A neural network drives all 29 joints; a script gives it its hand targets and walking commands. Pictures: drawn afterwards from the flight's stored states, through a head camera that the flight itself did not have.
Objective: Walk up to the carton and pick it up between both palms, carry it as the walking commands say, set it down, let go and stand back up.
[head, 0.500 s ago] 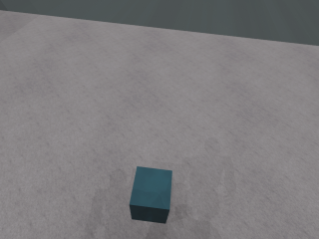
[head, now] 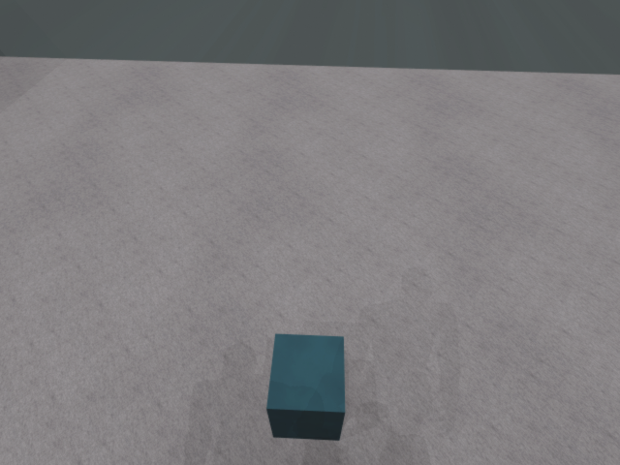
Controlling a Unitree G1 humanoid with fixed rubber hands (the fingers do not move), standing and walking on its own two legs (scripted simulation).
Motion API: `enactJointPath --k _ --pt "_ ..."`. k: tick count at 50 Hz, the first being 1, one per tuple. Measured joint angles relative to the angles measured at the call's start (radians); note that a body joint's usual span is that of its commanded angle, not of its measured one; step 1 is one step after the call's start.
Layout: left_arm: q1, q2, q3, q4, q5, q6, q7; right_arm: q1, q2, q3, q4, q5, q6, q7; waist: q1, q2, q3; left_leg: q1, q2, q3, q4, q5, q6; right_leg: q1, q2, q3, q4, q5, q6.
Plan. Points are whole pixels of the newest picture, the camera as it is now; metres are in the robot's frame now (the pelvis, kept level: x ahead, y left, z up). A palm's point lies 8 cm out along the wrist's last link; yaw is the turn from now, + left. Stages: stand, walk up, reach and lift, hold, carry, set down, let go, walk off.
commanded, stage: walk up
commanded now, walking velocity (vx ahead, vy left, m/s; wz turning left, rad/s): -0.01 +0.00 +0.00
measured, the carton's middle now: (307, 387) +0.49 +0.01 -0.66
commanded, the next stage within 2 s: stand in 1.70 s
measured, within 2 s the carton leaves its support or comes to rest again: neither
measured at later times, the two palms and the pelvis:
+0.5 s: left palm out of the picture -0.03 +0.17 -0.15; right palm out of the picture -0.04 -0.24 -0.15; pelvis -0.01 -0.03 +0.00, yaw +1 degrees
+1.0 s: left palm out of the picture +0.02 +0.30 -0.15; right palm out of the picture +0.14 -0.19 -0.13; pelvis +0.08 +0.06 -0.01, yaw -3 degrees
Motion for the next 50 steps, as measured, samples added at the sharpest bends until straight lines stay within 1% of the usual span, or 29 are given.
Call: enactJointPath --k 12,28,29,30,31,32,34,36,39,42,44,45,46,47,48,49,50 --pt "-0.001 -0.018 -0.012 -0.019 -0.008 -0.016 0.006 0.051 0.018 0.005 0.026 -0.005 -0.003 -0.001 -0.007 0.002 -0.015 -0.009 0.022 -0.017 -0.008 0.015 -0.027 0.0 0.024 -0.016 -0.019 0.014 -0.027" --pt "0.056 -0.035 -0.008 -0.023 -0.011 -0.021 0.004 0.073 0.022 0.008 0.023 -0.008 -0.005 -0.001 0.002 0.005 -0.026 -0.034 0.047 -0.028 0.026 0.003 -0.052 -0.014 0.047 -0.025 -0.009 0.009 -0.048" --pt "0.071 -0.036 0.004 -0.03 -0.005 -0.02 0.003 0.076 0.018 0.002 0.02 -0.012 0.001 0.003 0.007 0.005 -0.038 -0.055 0.049 -0.024 0.067 -0.067 -0.061 -0.024 0.047 -0.02 -0.001 -0.006 -0.052" --pt "0.09 -0.034 0.018 -0.039 0.003 -0.017 0.001 0.082 0.009 -0.005 0.012 -0.019 0.01 0.01 0.015 0.004 -0.053 -0.089 0.05 -0.021 0.149 -0.157 -0.081 -0.034 0.044 -0.011 0.008 -0.029 -0.059" --pt "0.109 -0.027 0.031 -0.046 0.007 -0.014 0.0 0.086 0.0 -0.009 0.001 -0.026 0.018 0.017 0.025 -0.001 -0.065 -0.134 0.05 -0.022 0.256 -0.202 -0.101 -0.039 0.038 0.0 0.006 -0.04 -0.064" --pt "0.129 -0.018 0.041 -0.051 0.008 -0.012 0.0 0.086 -0.009 -0.013 -0.01 -0.032 0.021 0.023 0.035 -0.007 -0.074 -0.175 0.052 -0.025 0.355 -0.206 -0.117 -0.039 0.031 0.012 -0.004 -0.035 -0.063" --pt "0.163 0.004 0.053 -0.052 0.009 -0.017 -0.003 0.078 -0.03 -0.02 -0.033 -0.036 0.016 0.032 0.048 -0.018 -0.08 -0.231 0.063 -0.035 0.466 -0.17 -0.138 -0.026 0.011 0.035 -0.039 0.008 -0.052" --pt "0.181 0.024 0.057 -0.047 0.012 -0.028 -0.006 0.069 -0.051 -0.027 -0.055 -0.034 0.009 0.041 0.051 -0.018 -0.078 -0.262 0.081 -0.053 0.487 -0.131 -0.15 -0.008 -0.008 0.04 -0.06 0.023 -0.03" --pt "0.191 0.047 0.059 -0.044 0.017 -0.042 -0.009 0.05 -0.072 -0.03 -0.089 -0.026 0.008 0.05 0.061 -0.013 -0.066 -0.27 0.109 -0.068 0.398 -0.096 -0.159 0.018 -0.032 0.033 -0.073 0.003 -0.003" --pt "0.192 0.056 0.056 -0.043 0.021 -0.048 -0.017 0.016 -0.08 -0.026 -0.122 -0.018 0.003 0.057 0.072 -0.011 -0.055 -0.246 0.122 -0.057 0.26 -0.087 -0.156 0.032 -0.056 0.024 -0.061 -0.028 0.022" --pt "0.199 0.055 0.049 -0.044 0.019 -0.049 -0.022 -0.015 -0.081 -0.019 -0.146 -0.014 -0.014 0.053 0.074 -0.01 -0.047 -0.199 0.123 -0.035 0.155 -0.054 -0.153 0.018 -0.068 0.028 -0.003 -0.073 0.04" --pt "0.208 0.049 0.043 -0.043 0.017 -0.049 -0.021 -0.028 -0.085 -0.016 -0.161 -0.016 -0.03 0.046 0.069 0.0 -0.047 -0.172 0.133 -0.031 0.11 -0.011 -0.155 -0.005 -0.062 0.033 0.058 -0.111 0.041" --pt "0.201 0.05 0.039 -0.041 0.017 -0.045 -0.02 -0.045 -0.074 -0.016 -0.166 -0.021 -0.044 0.036 0.059 -0.013 -0.042 -0.185 0.128 -0.024 0.133 0.017 -0.143 -0.044 -0.066 0.043 0.145 -0.167 0.035" --pt "0.188 0.053 0.038 -0.045 0.018 -0.038 -0.016 -0.056 -0.06 -0.012 -0.17 -0.023 -0.052 0.029 0.053 -0.026 -0.036 -0.197 0.128 -0.016 0.168 0.0 -0.126 -0.093 -0.057 0.054 0.253 -0.24 0.026" --pt "0.17 0.056 0.042 -0.051 0.018 -0.028 -0.013 -0.06 -0.049 -0.008 -0.173 -0.021 -0.053 0.022 0.047 -0.029 -0.032 -0.198 0.138 -0.011 0.186 -0.025 -0.111 -0.145 -0.036 0.056 0.365 -0.294 0.024" --pt "0.147 0.062 0.049 -0.061 0.015 -0.017 -0.012 -0.058 -0.039 -0.004 -0.176 -0.019 -0.05 0.013 0.042 -0.03 -0.027 -0.192 0.151 -0.009 0.189 -0.042 -0.103 -0.194 -0.014 0.049 0.466 -0.32 0.027" --pt "0.122 0.071 0.056 -0.073 0.012 -0.007 -0.013 -0.052 -0.031 -0.003 -0.178 -0.017 -0.047 0.006 0.035 -0.031 -0.02 -0.183 0.163 -0.008 0.183 -0.05 -0.099 -0.238 0.002 0.036 0.55 -0.317 0.032"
